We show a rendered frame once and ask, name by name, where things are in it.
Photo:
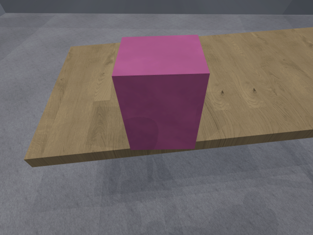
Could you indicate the carton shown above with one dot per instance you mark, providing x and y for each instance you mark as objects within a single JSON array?
[{"x": 161, "y": 83}]

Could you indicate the table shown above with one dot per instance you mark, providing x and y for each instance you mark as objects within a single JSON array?
[{"x": 260, "y": 89}]

